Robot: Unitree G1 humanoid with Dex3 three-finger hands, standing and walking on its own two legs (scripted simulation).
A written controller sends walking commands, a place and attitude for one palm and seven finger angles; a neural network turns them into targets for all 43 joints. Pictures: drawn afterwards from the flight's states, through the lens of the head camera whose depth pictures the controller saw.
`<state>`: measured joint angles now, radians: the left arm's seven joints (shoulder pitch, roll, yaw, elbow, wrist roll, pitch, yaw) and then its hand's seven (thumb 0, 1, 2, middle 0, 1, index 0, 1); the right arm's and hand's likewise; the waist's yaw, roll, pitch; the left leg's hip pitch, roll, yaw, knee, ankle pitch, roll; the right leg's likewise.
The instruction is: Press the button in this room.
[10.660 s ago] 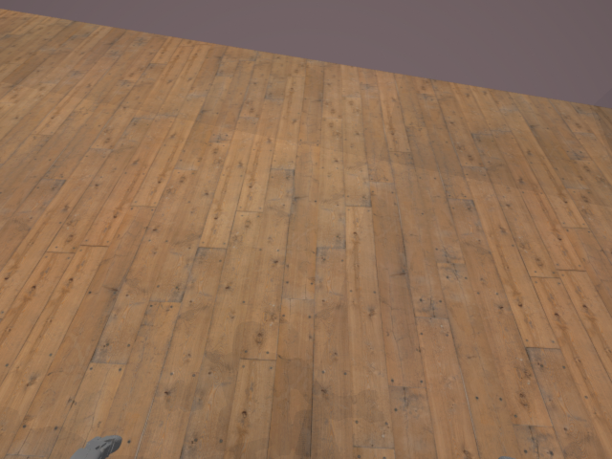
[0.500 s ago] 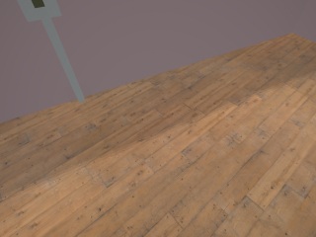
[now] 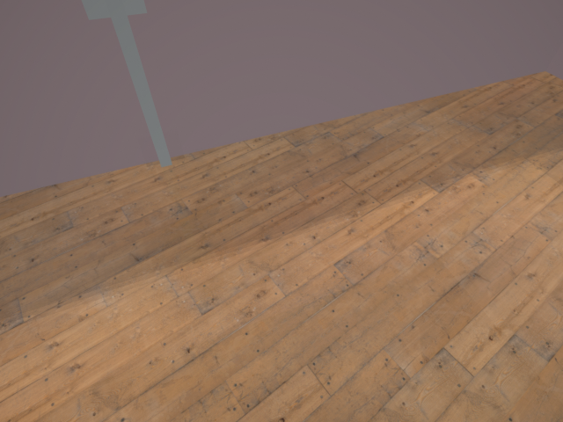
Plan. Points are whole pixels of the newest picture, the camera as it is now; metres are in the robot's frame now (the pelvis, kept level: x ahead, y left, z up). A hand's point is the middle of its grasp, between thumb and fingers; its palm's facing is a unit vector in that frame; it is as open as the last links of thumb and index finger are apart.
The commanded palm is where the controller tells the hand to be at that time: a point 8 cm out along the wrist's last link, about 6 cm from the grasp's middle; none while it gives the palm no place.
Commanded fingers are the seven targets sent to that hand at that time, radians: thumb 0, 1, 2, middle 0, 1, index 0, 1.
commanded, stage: turn or walk to find it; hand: left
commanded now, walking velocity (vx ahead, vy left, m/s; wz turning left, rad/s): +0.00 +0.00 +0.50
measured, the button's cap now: out of the picture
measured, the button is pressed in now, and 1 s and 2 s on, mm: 0 0 0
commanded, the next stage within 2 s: none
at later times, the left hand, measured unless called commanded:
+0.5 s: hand out of the picture +0.01 +0.24 -0.16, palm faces +0.23 -0.94 -0.24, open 7.3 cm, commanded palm none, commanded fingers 0.00 0.90 0.90 -0.20 -0.30 -0.20 -0.30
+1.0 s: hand out of the picture -0.11 +0.15 -0.16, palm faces +0.47 -0.84 -0.25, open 7.3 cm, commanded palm none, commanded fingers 0.00 0.90 0.90 -0.20 -0.30 -0.20 -0.30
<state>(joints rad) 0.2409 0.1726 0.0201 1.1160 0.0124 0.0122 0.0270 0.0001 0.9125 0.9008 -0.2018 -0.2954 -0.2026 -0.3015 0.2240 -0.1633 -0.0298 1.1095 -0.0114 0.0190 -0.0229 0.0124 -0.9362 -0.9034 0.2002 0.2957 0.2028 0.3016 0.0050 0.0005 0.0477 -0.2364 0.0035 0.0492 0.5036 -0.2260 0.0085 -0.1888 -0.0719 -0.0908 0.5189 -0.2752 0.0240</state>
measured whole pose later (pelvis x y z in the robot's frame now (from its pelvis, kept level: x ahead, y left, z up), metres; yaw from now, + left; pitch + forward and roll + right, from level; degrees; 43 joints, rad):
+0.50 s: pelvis -0.04 +0.02 +0.01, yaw +12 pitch +0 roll -1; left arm 0.14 0.24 0.07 0.97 0.02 0.05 0.01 0.00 0.91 0.90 -0.20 -0.30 -0.20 -0.30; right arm 0.24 -0.17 -0.05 0.98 -0.03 0.02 -0.01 0.01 -0.91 -0.90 0.20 0.30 0.20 0.30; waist -0.03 -0.01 0.05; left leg -0.29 -0.02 -0.01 0.45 -0.17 0.04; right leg -0.42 -0.06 -0.04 0.95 -0.43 0.07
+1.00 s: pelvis -0.05 -0.03 +0.00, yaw +27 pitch +0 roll +2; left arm 0.25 0.17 0.04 0.96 0.03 0.00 0.02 0.00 0.91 0.90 -0.21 -0.30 -0.21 -0.30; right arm 0.19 -0.26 -0.07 0.99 -0.02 0.09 0.01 0.01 -0.91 -0.90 0.19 0.29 0.20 0.30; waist 0.01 0.00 0.09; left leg -0.40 0.04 0.00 0.93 -0.43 -0.06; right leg -0.21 -0.12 -0.21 0.52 -0.31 -0.02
